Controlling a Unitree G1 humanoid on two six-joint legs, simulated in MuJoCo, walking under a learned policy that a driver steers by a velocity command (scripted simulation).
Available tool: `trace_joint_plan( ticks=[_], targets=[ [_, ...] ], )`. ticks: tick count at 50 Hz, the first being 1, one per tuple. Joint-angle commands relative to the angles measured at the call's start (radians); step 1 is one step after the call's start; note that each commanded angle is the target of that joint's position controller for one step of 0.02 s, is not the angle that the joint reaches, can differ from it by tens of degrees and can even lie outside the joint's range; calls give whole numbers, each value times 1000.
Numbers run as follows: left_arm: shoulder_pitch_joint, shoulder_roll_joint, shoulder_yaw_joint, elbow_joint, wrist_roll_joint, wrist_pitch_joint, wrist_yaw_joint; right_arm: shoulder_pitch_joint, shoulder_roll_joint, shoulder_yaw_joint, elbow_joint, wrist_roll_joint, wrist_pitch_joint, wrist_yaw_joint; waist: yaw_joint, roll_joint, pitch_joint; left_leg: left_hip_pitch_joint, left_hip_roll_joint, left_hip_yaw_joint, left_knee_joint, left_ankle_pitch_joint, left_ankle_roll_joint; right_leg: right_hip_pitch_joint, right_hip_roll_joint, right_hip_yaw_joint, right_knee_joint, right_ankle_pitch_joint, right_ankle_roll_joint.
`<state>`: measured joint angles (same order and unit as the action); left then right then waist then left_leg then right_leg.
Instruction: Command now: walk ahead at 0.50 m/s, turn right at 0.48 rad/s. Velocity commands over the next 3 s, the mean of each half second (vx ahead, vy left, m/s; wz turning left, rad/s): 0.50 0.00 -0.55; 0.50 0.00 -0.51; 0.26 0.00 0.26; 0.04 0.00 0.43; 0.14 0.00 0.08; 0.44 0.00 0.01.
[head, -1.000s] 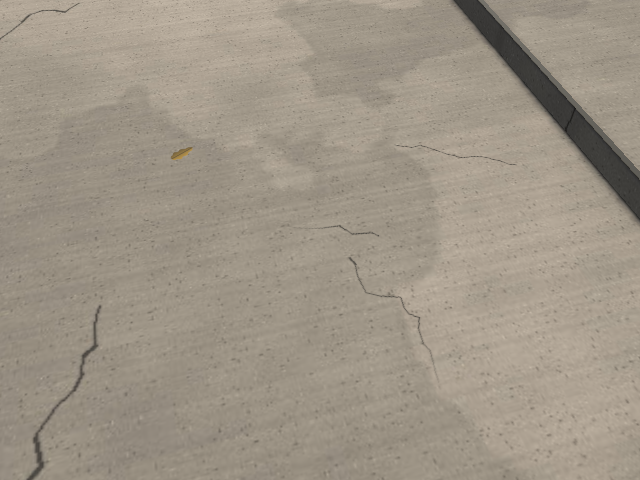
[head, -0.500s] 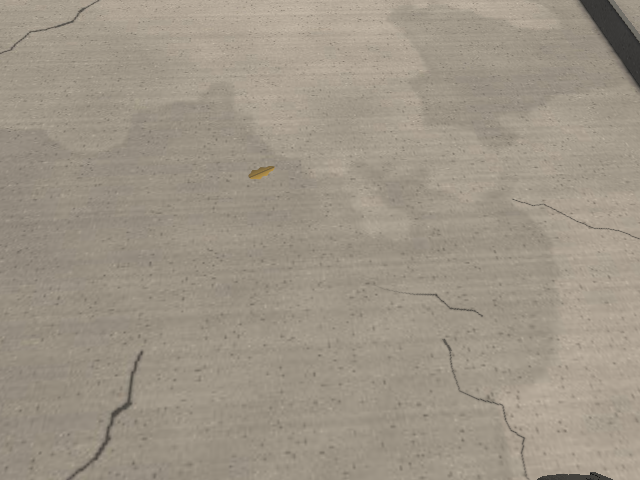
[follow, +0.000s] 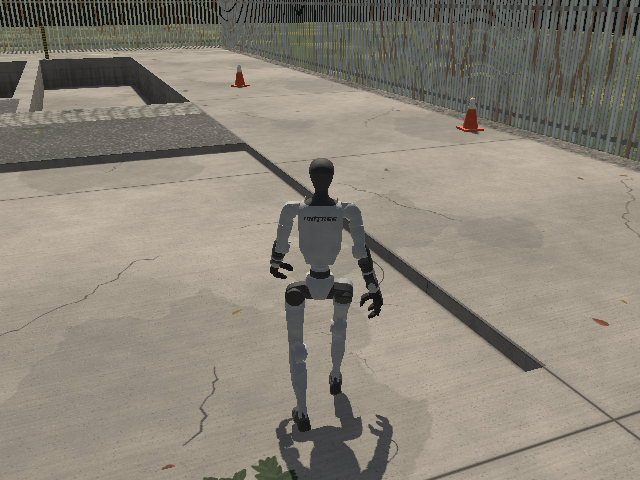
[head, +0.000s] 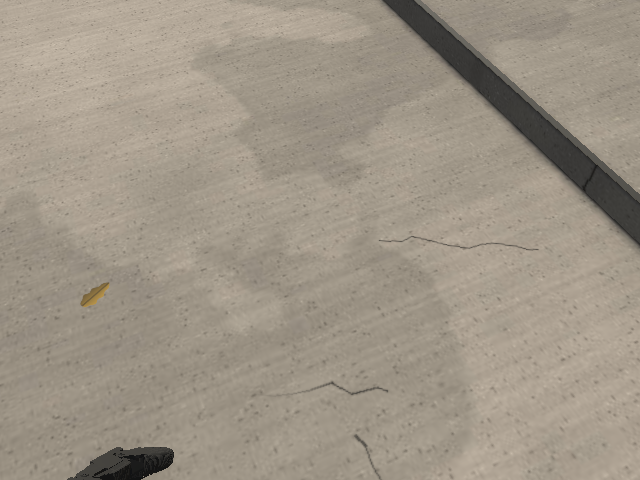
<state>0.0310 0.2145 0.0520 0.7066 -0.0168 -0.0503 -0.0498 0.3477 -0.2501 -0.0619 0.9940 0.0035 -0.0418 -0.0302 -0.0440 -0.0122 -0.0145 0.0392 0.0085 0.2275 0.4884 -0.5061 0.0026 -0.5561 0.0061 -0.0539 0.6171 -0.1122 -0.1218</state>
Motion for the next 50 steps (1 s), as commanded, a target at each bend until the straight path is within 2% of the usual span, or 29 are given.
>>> trace_joint_plan(
  ticks=[1,2,3,4,5,6,8,11,13,15,18,21,22,23,24,25,26,27,29,31,34,39,42,44,46,47,48,49,50],
  targets=[
    [383,333,110,23,-13,-5,20,42,-48,15,-131,-34,-42,16,143,-215,-296,-699,-23,-96,855,233,-23,925,-279,637,-129,-31,-306],
    [456,268,90,28,-6,-1,31,-38,-111,2,-135,-6,-92,41,194,-159,-403,-859,-65,-319,978,-33,-13,1043,-338,875,-276,-99,-337],
    [399,227,79,29,9,-4,41,-134,-147,-14,-173,33,-118,49,191,-131,-260,-968,-4,-341,953,40,9,967,-307,731,-290,-65,-278],
    [303,193,69,7,5,-9,45,-171,-136,-9,-189,27,-126,43,140,-14,-170,-919,43,-338,843,124,16,795,-265,606,-300,18,-235],
    [223,166,62,-10,3,-12,43,-182,-130,-16,-185,6,-119,33,87,52,-93,-839,70,-320,738,157,5,614,-228,515,-323,119,-205],
    [180,145,55,-23,8,-15,45,-164,-133,-24,-188,-3,-102,27,47,39,-76,-746,92,-320,684,175,-7,498,-201,460,-348,177,-194],
    [165,149,56,-30,5,-17,46,-143,-109,-27,-201,-9,-73,22,12,18,-52,-660,92,-300,582,180,-33,357,-171,405,-377,225,-193],
    [208,195,72,-22,-6,-15,66,-257,-62,-10,-246,-18,-62,18,38,-18,-15,-609,56,-267,331,351,-64,248,-111,311,-391,205,-164],
    [246,205,78,-11,-9,-7,71,-330,-47,-1,-267,-14,-64,23,73,-45,-14,-545,18,-262,172,506,-65,220,-78,287,-376,140,-127],
    [283,203,79,0,-8,-2,68,-374,-65,-4,-288,0,-65,28,97,-66,-20,-505,-5,-274,97,584,-64,230,-86,318,-357,64,-105],
    [313,186,77,11,-15,0,68,-395,-114,-18,-310,11,-75,35,95,-85,-22,-475,-9,-313,23,524,-42,309,-120,411,-290,-42,-84],
    [294,161,69,-2,-7,3,73,-281,-151,-41,-285,8,-94,38,23,-113,-50,-306,-5,-300,-47,434,11,327,-96,453,-151,-47,-43],
    [281,112,52,-19,0,-3,69,-154,-190,-56,-267,-8,-101,32,-38,-65,-140,-102,99,-385,-38,396,60,249,-44,395,44,-64,-8],
    [382,45,32,-37,-8,-12,68,-22,-273,-75,-253,-27,-95,25,-32,168,-284,248,330,-722,-77,283,187,-22,85,253,375,-336,63],
    [430,97,31,-48,-30,-17,69,25,-267,-78,-222,-9,-85,35,-19,354,-314,317,443,-1057,-171,6,276,-239,55,220,596,-495,82],
    [374,186,53,-33,-29,-13,72,-35,-174,-55,-254,-3,-81,35,-40,205,-187,215,395,-957,-201,-78,237,-294,1,243,685,-404,90],
    [291,203,59,-46,-15,-5,73,-87,-140,-43,-262,-5,-73,33,-40,131,-95,95,350,-793,-200,33,193,-288,-32,209,694,-319,94],
    [254,192,61,-56,-4,-2,72,-133,-115,-34,-264,-12,-68,34,-19,97,-40,-14,303,-674,-220,165,175,-250,-61,200,654,-257,96],
    [247,158,62,-68,-8,5,63,-162,-88,-24,-250,-18,-67,33,17,126,4,-128,246,-523,-264,313,153,-178,-104,187,588,-198,94],
    [242,123,56,-80,-13,15,57,-148,-97,-30,-233,-11,-75,35,24,123,8,-144,238,-435,-297,409,165,-177,-114,168,552,-165,99],
    [188,109,49,-109,-10,20,54,-127,-134,-42,-210,-10,-77,32,20,90,17,-113,252,-339,-319,549,182,-225,-123,167,440,-69,116],
    [52,87,32,-142,-8,10,24,-100,-171,-48,-187,-3,-60,22,-24,80,52,-89,226,-173,-326,602,149,-162,-108,90,166,145,109],
    [-33,76,23,-175,-8,8,8,-38,-192,-51,-159,10,-48,24,-52,65,87,-36,252,-145,-319,615,147,-138,-89,54,62,116,88],
    [-54,85,25,-192,-8,6,1,-17,-207,-54,-142,22,-38,28,-39,72,98,14,275,-134,-287,720,143,-108,-63,32,11,34,59],
    [-5,124,43,-189,2,6,-1,-23,-242,-62,-135,32,-29,24,16,111,50,49,281,-105,-168,1051,130,24,-3,-14,-24,-63,19],
    [105,159,63,-160,5,8,2,-34,-251,-61,-131,34,-23,20,91,113,-16,37,263,-76,-27,1179,112,186,33,-34,-76,-40,-9],
    [267,209,91,-109,3,11,13,-34,-231,-51,-131,30,-21,15,170,93,-104,-82,227,-46,168,1141,81,452,47,-20,-110,42,-39],
    [421,303,115,-78,11,17,34,-23,-161,-24,-167,-2,-31,15,207,-58,-237,-412,154,-27,520,720,32,821,-167,287,-73,84,-121],
    [400,340,103,-81,7,8,32,73,-77,12,-171,-5,-55,33,118,-225,-388,-682,-3,-187,799,-104,4,1002,-395,767,-207,-21,-270]
  ],
)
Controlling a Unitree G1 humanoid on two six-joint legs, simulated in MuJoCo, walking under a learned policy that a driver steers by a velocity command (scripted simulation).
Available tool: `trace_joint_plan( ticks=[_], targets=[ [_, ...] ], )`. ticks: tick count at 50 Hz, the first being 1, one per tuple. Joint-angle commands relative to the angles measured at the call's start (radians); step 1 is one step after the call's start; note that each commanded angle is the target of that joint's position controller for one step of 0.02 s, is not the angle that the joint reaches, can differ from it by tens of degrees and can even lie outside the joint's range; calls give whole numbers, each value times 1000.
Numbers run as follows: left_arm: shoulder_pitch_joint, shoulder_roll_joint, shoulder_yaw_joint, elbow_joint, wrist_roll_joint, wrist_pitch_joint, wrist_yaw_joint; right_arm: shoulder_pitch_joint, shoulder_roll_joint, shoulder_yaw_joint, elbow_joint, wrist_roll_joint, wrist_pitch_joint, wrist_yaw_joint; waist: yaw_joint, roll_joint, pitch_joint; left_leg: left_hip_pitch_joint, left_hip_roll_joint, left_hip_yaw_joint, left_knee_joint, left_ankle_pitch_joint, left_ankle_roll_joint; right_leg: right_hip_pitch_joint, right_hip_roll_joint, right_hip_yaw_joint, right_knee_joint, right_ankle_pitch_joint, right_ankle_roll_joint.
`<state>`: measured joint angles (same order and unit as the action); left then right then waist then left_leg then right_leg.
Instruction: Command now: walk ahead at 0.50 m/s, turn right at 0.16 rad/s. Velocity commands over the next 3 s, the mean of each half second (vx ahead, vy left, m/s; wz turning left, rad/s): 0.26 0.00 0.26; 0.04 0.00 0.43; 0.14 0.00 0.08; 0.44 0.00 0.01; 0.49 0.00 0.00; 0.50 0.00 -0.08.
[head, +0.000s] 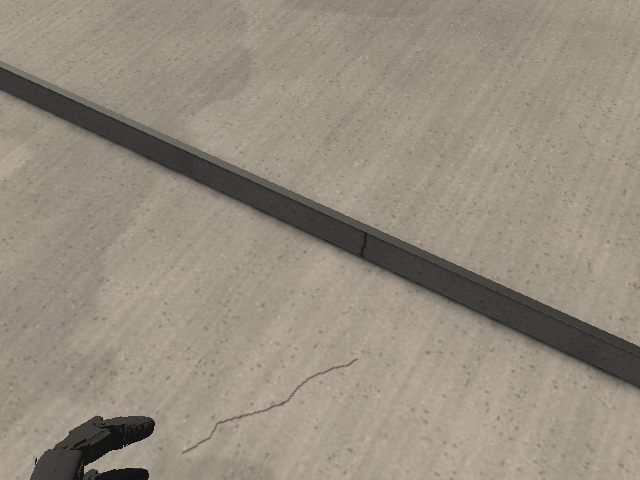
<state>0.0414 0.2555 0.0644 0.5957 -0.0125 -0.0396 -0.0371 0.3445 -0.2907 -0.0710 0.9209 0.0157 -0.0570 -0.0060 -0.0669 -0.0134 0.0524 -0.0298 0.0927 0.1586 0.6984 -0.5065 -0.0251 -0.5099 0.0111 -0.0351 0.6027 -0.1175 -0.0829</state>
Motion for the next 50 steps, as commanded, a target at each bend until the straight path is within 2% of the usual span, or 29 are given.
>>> trace_joint_plan(
  ticks=[1,2,3,4,7,10,12,15,18,20,21,22,23,24,25,26,27,28,29,31,37,42,44,45,46,47,48,49,50],
  targets=[
    [397,204,66,29,8,-9,16,-26,-132,-6,-93,26,-56,20,202,-103,-425,-699,-49,-239,667,-75,43,909,-387,700,-241,-48,-266],
    [335,177,54,37,10,-17,16,-109,-141,-9,-123,45,-61,23,188,-91,-266,-742,-12,-220,646,9,52,759,-351,518,-258,44,-223],
    [268,150,44,44,8,-22,16,-130,-124,-6,-122,30,-60,16,143,-31,-189,-711,31,-217,569,95,52,615,-305,405,-278,105,-186],
    [209,119,34,42,16,-29,13,-125,-125,-12,-112,13,-50,12,105,-42,-128,-657,48,-216,521,138,40,493,-275,317,-307,235,-168],
    [146,102,31,63,28,-58,14,-19,-75,-11,-71,12,0,2,26,-54,-107,-519,38,-229,468,195,6,328,-254,152,-371,495,-159],
    [120,113,32,91,38,-63,34,-63,-54,-8,-93,-1,15,-6,18,-61,-69,-540,15,-231,322,339,-19,288,-231,16,-396,570,-135],
    [108,118,31,100,35,-55,50,-119,-41,-2,-115,-8,12,5,36,-67,-63,-505,3,-195,158,481,-16,288,-195,-67,-394,540,-109],
    [144,146,38,130,26,-36,69,-201,-36,3,-161,-10,11,28,80,-59,-77,-497,-15,-166,11,571,-6,376,-225,-85,-367,531,-103],
    [142,163,46,148,7,-10,79,-224,-65,-9,-202,-12,18,50,81,-69,-76,-524,-23,-155,-46,467,24,469,-273,-76,-288,527,-88],
    [119,175,52,146,-8,8,88,-197,-85,-20,-215,-16,20,63,58,-77,-83,-492,-49,-125,-76,369,56,490,-284,-75,-183,585,-64],
    [102,176,53,141,-15,16,94,-137,-97,-29,-205,-16,18,66,25,-65,-105,-415,-83,-98,-137,381,78,480,-262,-92,-80,628,-40],
    [125,161,49,143,-12,21,96,-49,-140,-50,-186,-19,13,58,-8,-9,-155,-271,-119,-101,-227,531,112,445,-196,-120,91,584,7],
    [152,138,37,122,21,15,91,8,-245,-77,-197,-25,13,34,-17,172,-228,-57,47,-353,-228,1045,192,247,-103,-142,380,234,86],
    [243,57,10,100,50,10,74,-13,-301,-78,-220,-43,13,27,69,316,-361,205,276,-752,-226,1274,428,-70,93,-27,699,-600,146],
    [205,119,18,120,25,6,58,-29,-229,-62,-248,-35,18,32,9,168,-457,199,257,-749,-279,1045,431,-100,49,152,777,-572,129],
    [140,139,23,103,-1,11,55,-101,-191,-53,-269,-23,20,31,19,117,-352,105,217,-651,-305,863,385,-152,18,146,762,-488,115],
    [112,135,26,111,6,20,66,-148,-155,-44,-274,-3,29,24,39,30,-258,-3,169,-586,-335,690,326,-162,-17,134,692,-419,116],
    [91,146,32,108,19,33,78,-183,-132,-36,-282,5,41,14,54,34,-195,-115,139,-551,-364,571,294,-137,-37,131,615,-369,121],
    [94,146,35,104,21,43,82,-197,-131,-34,-290,-6,48,6,75,78,-172,-200,102,-533,-389,496,275,-75,-36,126,565,-330,122],
    [118,117,30,110,20,46,86,-202,-147,-41,-306,-22,56,-5,85,125,-170,-243,64,-506,-401,491,262,-30,-12,111,464,-291,134],
    [86,105,23,110,15,37,88,-197,-175,-55,-333,-13,76,-32,57,149,-194,-250,36,-555,-389,303,238,21,5,136,237,-207,166],
    [106,114,22,116,9,16,67,-192,-145,-40,-339,-22,93,-25,40,182,-190,-231,49,-598,-340,328,228,114,-6,110,82,-211,145],
    [153,104,21,130,13,5,53,-206,-129,-28,-341,-14,100,-25,75,173,-178,-257,22,-584,-291,358,195,230,-2,78,-114,-99,112],
    [161,127,25,130,26,1,49,-170,-109,-21,-331,-13,100,-25,73,134,-166,-297,-16,-554,-249,314,153,300,-53,117,-197,-32,84],
    [163,193,34,115,50,2,51,-132,-65,-7,-331,-26,95,-23,42,-47,-165,-378,-114,-442,-77,140,89,361,-239,304,-272,62,17],
    [135,224,39,127,70,7,51,-154,-89,-18,-365,-17,84,-20,12,-275,-101,-462,-213,-297,20,-37,45,273,-362,481,-309,161,-135],
    [102,175,29,101,67,2,53,-186,-155,-35,-356,-29,75,-21,54,-220,-102,-450,-172,-319,188,-73,8,243,-378,500,-321,155,-187],
    [95,170,29,100,51,0,58,-188,-177,-49,-341,-18,76,-20,58,-167,-101,-474,-181,-320,290,-47,-6,269,-340,444,-301,168,-171],
    [83,172,29,100,35,0,61,-165,-152,-48,-315,-16,85,-24,49,-124,-103,-484,-177,-320,342,-22,-25,294,-296,380,-278,183,-139]
  ],
)
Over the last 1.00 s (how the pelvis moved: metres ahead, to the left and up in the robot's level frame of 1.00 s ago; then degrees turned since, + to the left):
0.51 -0.11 0.00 -33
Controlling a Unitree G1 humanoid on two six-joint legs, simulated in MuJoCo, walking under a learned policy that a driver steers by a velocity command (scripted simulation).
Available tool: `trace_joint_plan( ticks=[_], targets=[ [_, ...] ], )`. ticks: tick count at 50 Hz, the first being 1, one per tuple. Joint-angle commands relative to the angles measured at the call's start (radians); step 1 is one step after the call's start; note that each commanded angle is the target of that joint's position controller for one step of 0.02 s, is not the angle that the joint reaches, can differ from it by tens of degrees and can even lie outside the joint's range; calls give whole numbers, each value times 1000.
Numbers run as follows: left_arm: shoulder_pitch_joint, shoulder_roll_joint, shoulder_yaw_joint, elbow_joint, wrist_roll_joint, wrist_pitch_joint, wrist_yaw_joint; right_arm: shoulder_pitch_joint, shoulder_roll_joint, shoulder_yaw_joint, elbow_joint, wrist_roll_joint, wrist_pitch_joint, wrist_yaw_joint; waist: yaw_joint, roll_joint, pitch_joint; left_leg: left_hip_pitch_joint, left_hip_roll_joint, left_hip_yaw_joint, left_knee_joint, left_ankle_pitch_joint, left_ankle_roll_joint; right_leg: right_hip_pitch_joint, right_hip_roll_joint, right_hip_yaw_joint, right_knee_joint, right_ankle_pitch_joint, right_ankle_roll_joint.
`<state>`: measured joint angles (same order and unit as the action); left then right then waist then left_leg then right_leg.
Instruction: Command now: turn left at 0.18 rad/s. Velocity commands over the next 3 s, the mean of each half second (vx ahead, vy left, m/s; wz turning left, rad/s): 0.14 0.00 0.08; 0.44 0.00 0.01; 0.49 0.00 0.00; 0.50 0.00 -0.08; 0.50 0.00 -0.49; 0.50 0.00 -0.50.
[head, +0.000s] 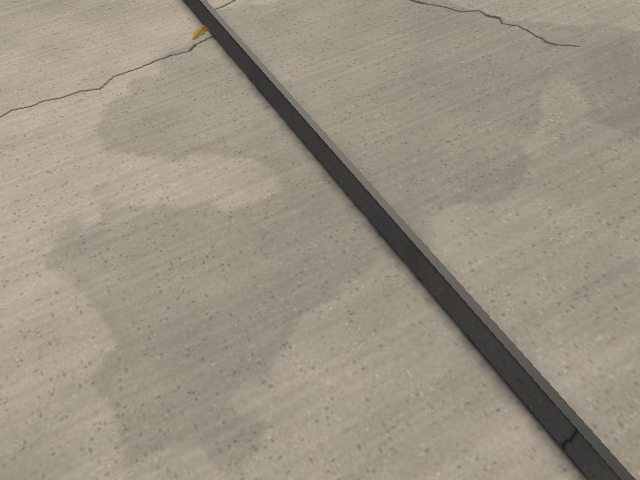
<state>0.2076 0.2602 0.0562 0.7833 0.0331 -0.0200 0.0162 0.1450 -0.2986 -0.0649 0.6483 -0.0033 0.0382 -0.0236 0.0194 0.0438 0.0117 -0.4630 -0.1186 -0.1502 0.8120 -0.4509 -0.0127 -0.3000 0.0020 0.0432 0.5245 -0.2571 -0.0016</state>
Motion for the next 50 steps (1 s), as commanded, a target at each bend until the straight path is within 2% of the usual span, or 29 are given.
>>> trace_joint_plan(
  ticks=[1,5,7,9,10,11,12,13,15,16,18,21,22,23,24,26,29,34,37,40,42,43,44,45,46,47,48,49,50],
  targets=[
    [-90,153,31,-84,-26,-20,9,43,-120,-48,-36,-1,-2,-8,-37,-177,-53,-69,47,-21,249,-46,-53,109,-273,272,-181,365,-207],
    [-71,114,17,-58,-25,2,8,7,-10,-5,-32,6,-1,1,-15,-224,-81,73,96,95,-37,-7,-82,150,-178,130,-130,488,-172],
    [-33,136,20,-43,-28,13,7,-6,-23,-7,-27,17,-3,2,5,-246,-93,148,96,125,-209,53,-79,177,-187,148,-110,502,-182],
    [-17,133,16,-29,-43,12,4,33,-41,-12,4,13,-3,3,-16,-220,-77,275,95,132,-465,290,-46,146,-171,148,-100,443,-148],
    [7,124,10,-20,-39,1,0,35,-75,-16,1,3,-2,-2,-7,-181,-87,359,138,75,-481,384,-19,98,-165,152,-104,369,-103],
    [20,100,0,-21,-13,-16,-11,68,-123,-22,2,-7,1,-10,9,-69,-137,463,220,8,-413,553,16,31,-115,94,-62,214,-55],
    [44,64,-8,-12,-13,-25,-17,69,-129,-27,37,-8,4,-3,38,85,-143,381,214,9,-384,293,73,46,-22,-12,-68,-2,-9],
    [-31,100,-3,-9,-15,-25,-16,68,-103,-27,24,-4,1,7,-21,70,-91,307,200,-20,-431,32,105,38,19,-65,15,-107,19],
    [-88,92,4,-28,-37,-25,-10,105,-137,-31,36,-8,-13,7,-45,135,33,235,285,-177,-557,-278,161,-94,43,-110,145,-193,12],
    [-97,93,5,-42,-45,-30,-9,127,-147,-33,46,2,-26,6,-51,177,93,204,335,-260,-598,-327,193,-133,31,-93,179,-196,-4],
    [-78,86,9,-43,-60,-54,-19,124,-132,-27,53,12,-47,-2,-29,203,124,192,374,-297,-606,-272,209,-141,-8,-55,188,-192,-54],
    [79,91,22,35,-57,-79,-38,32,-94,-15,24,24,-56,1,61,122,72,59,269,-137,-493,-111,132,185,-1,-47,-34,-56,-95],
    [169,141,36,62,-50,-81,-37,-5,-44,-1,-1,17,-65,1,90,0,44,-28,193,-26,-308,-27,80,282,-97,101,-118,-129,-123],
    [253,231,58,80,-45,-84,-43,-18,-11,5,-42,22,-80,-4,96,-257,26,-187,76,131,-8,-2,16,382,-270,448,-277,-299,-223],
    [265,229,54,73,-31,-90,-48,-33,-74,-11,-61,39,-95,-10,107,-299,58,-334,85,75,198,-148,14,392,-397,679,-362,-322,-320],
    [184,152,30,45,-36,-93,-37,20,-87,-18,-26,43,-117,6,55,-167,84,-413,172,48,323,6,50,404,-338,514,-338,-279,-275],
    [151,128,14,39,-34,-79,-28,-9,-61,-18,-22,21,-125,28,39,-135,74,-360,224,87,222,189,48,355,-255,300,-374,-33,-208],
    [183,171,17,53,-41,-61,-12,-126,8,11,-61,21,-123,53,68,-137,70,-189,180,169,-111,390,-4,250,-184,85,-395,191,-190],
    [220,196,23,69,-51,-58,-12,-181,-11,11,-82,29,-123,64,80,-145,92,-109,161,176,-209,452,2,221,-219,76,-401,185,-190],
    [217,205,29,82,-59,-51,-12,-193,-49,2,-97,31,-126,71,50,-146,107,-90,158,158,-267,422,47,289,-264,76,-366,267,-168],
    [197,226,37,82,-59,-44,-10,-99,-89,-17,-76,24,-127,67,-22,-154,36,61,117,191,-292,382,88,322,-253,38,-228,574,-141],
    [195,217,33,81,-55,-38,-8,45,-124,-39,-32,22,-124,58,-95,-138,-57,257,88,215,-300,376,116,285,-210,-4,-52,712,-118],
    [192,184,18,64,-38,-37,-5,227,-168,-58,11,20,-117,46,-175,-91,-187,547,186,110,-263,346,157,109,-168,-29,209,569,-83],
    [313,41,-24,31,-33,-53,-11,308,-281,-76,29,-2,-115,44,-113,210,-354,885,462,-391,-357,100,316,-258,10,-48,628,-28,-14],
    [282,107,-12,48,-53,-78,-19,309,-194,-51,30,6,-115,48,-134,209,-391,854,502,-649,-546,-88,331,-373,27,92,770,-297,-21],
    [174,185,13,14,-81,-88,-25,222,-151,-33,28,12,-119,49,-119,136,-197,713,474,-502,-563,-102,278,-468,-34,75,815,-229,-35],
    [109,182,11,-2,-78,-93,-23,151,-128,-24,22,12,-120,50,-90,59,-107,566,434,-364,-575,6,254,-450,-84,43,778,-134,-42],
    [88,166,12,-2,-60,-91,-19,99,-102,-16,21,4,-122,54,-56,17,-49,442,387,-257,-596,125,241,-412,-118,32,720,-64,-36],
    [110,155,15,5,-51,-81,-17,67,-82,-10,20,-6,-129,56,-18,43,-35,356,349,-183,-623,206,230,-346,-149,42,674,-12,-32]
  ],
)
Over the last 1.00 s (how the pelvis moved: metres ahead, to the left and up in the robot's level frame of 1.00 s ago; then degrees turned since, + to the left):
0.28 0.00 0.02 25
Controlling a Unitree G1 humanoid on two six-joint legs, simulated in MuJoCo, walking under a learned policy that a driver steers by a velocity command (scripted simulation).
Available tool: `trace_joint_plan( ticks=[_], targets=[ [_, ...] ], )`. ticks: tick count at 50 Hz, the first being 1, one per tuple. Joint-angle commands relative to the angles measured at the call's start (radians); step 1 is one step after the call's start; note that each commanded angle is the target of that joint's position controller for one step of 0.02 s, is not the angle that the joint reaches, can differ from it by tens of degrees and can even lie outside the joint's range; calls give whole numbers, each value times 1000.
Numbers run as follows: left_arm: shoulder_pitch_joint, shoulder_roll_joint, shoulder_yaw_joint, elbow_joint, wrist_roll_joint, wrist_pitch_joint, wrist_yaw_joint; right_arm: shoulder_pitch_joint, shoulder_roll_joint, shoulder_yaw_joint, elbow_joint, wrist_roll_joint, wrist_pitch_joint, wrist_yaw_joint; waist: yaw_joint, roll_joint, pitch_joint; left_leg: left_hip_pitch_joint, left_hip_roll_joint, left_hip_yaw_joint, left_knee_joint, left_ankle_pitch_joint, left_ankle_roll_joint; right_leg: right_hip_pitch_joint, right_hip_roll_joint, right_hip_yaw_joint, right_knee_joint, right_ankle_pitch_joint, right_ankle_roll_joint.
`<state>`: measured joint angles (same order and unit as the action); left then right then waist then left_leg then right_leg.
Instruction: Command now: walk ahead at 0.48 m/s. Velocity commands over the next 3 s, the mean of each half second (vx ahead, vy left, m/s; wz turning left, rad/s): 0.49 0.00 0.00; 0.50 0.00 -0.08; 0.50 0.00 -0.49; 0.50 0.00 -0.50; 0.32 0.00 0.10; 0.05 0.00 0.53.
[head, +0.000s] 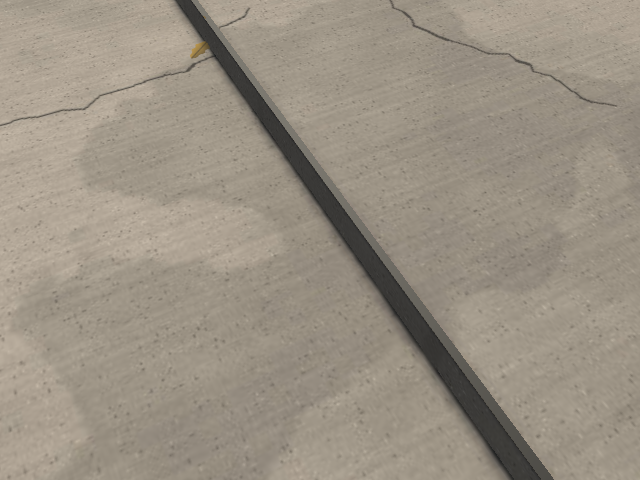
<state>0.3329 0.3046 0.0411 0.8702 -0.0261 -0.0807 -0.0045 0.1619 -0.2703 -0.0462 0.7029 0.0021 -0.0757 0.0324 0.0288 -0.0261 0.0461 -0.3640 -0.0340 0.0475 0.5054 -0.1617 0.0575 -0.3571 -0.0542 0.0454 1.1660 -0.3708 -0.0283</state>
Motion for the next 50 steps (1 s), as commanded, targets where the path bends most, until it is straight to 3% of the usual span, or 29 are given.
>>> trace_joint_plan(
  ticks=[1,4,7,11,15,18,19,20,21,22,23,24,25,26,27,29,31,34,37,41,43,44,45,46,47,48,49,50],
  targets=[
    [6,92,27,-72,9,-9,4,34,-103,-29,-30,-11,-21,1,-9,127,-70,209,245,-340,-345,-46,163,-244,-102,38,11,127,3],
    [-26,64,23,-82,19,16,11,53,-119,-33,3,-3,-38,-2,5,102,-36,154,234,-250,-391,59,186,-268,-110,24,-74,192,31],
    [-139,58,20,-121,29,12,10,101,-137,-36,33,-3,-33,-16,-26,73,1,186,224,-198,-407,114,183,-343,-109,21,-255,344,55],
    [-282,30,5,-157,22,-9,-10,165,-170,-40,65,7,-19,-28,-84,62,24,214,205,-127,-407,130,153,-286,-64,-25,-508,507,50],
    [-383,40,1,-201,12,-19,-34,236,-183,-45,111,15,2,-32,-116,63,43,353,257,-136,-350,158,148,-309,-38,-24,-619,461,25],
    [-358,70,10,-208,13,-25,-45,231,-199,-52,127,18,18,-40,-80,87,14,449,292,-148,-266,319,121,-251,-11,-34,-666,338,-14],
    [-300,91,20,-196,14,-26,-43,217,-209,-54,127,17,24,-41,-45,105,-24,462,282,-138,-195,479,108,-163,17,-58,-676,300,-33],
    [-169,125,40,-158,15,-27,-37,202,-201,-50,124,12,31,-43,26,98,-109,441,237,-100,-36,623,84,18,52,-92,-702,310,-62],
    [3,184,62,-116,22,-24,-26,206,-162,-31,105,-1,31,-46,93,64,-253,291,188,-63,207,510,51,317,-32,-10,-651,349,-113],
    [115,295,90,-96,38,-17,-21,325,-51,4,76,-5,10,-36,59,-171,-410,-140,23,-20,618,72,-31,735,-297,455,-680,203,-281],
    [137,209,69,-86,21,-14,-25,301,-80,1,95,7,-13,-32,87,-204,-466,-301,-30,-163,768,-407,-35,790,-345,710,-835,84,-320],
    [72,177,56,-76,84,7,-10,235,-153,-23,99,-38,-4,-29,64,-75,-270,-324,14,-141,797,-318,-6,589,-322,510,-843,189,-248],
    [-6,123,41,-83,84,9,-8,200,-128,-16,94,-39,-6,-23,25,-18,-162,-284,63,-135,743,-231,1,432,-273,376,-860,275,-215],
    [-47,81,27,-79,72,10,-8,184,-110,-12,95,-44,2,-17,-6,-27,-96,-238,97,-120,672,-193,-2,314,-224,273,-893,354,-178],
    [-66,65,20,-71,58,9,-8,199,-105,-10,97,-56,19,-12,-37,-55,-78,-169,112,-111,628,-172,-12,229,-187,204,-918,403,-153],
    [-62,72,22,-56,50,-2,-11,230,-85,-4,117,-55,44,-2,-56,-70,-92,-103,107,-82,610,-149,-25,173,-162,141,-950,470,-165],
    [-42,93,29,-29,41,-11,-14,179,-77,1,102,-51,51,5,-58,-77,-55,-145,127,-64,538,-95,-38,160,-154,109,-1001,411,-183],
    [-1,86,30,4,41,-9,-13,51,-67,13,68,-47,47,8,-25,-61,0,-206,151,-42,368,5,-55,190,-142,77,-1052,336,-187],
    [42,95,35,35,41,-7,-15,-39,-51,23,45,-35,40,11,2,-49,15,-183,135,-17,205,77,-53,233,-139,41,-1048,360,-171],
    [85,102,38,69,42,-2,-10,-102,-66,18,20,-32,33,3,17,-56,27,-122,107,0,98,67,-30,283,-168,49,-995,432,-144],
    [73,118,42,77,43,4,-6,-75,-75,11,19,-37,25,-4,-7,-48,23,-61,86,5,55,5,-12,302,-181,76,-926,503,-135],
    [53,122,43,76,41,6,-3,-2,-77,5,40,-42,16,-10,-48,-31,-1,42,65,14,-6,6,-2,289,-164,70,-843,574,-121],
    [55,98,35,78,40,7,-4,134,-104,-10,90,-52,2,-21,-100,25,-75,232,59,4,-70,13,17,244,-102,30,-665,624,-100],
    [43,47,18,45,37,3,-4,301,-182,-32,114,-74,-11,-35,-167,144,-207,458,256,-201,-117,-73,60,104,-25,-27,-383,430,-69],
    [149,-55,-3,29,14,4,2,343,-305,-62,124,-68,-1,-36,-127,380,-275,648,493,-579,-242,-148,151,-209,142,-107,-98,-146,-37],
    [117,62,26,57,42,22,13,283,-229,-50,115,-42,13,-33,-117,197,-205,535,470,-596,-271,-272,154,-263,81,-5,14,-156,-54],
    [61,67,34,52,44,25,5,187,-147,-27,97,-36,12,-30,-85,123,-86,417,418,-461,-292,-283,129,-267,35,18,18,-62,-63],
    [37,43,32,54,38,28,-3,128,-97,-13,92,-33,8,-27,-62,113,-32,335,369,-344,-326,-198,104,-243,2,10,-16,10,-59]
  ],
)
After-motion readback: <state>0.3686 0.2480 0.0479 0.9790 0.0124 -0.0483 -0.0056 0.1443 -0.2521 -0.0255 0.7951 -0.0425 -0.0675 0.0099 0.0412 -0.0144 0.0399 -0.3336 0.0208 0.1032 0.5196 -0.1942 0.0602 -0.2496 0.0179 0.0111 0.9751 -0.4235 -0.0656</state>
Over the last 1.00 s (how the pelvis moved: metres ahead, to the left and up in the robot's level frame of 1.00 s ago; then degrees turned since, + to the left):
0.27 0.06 0.00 1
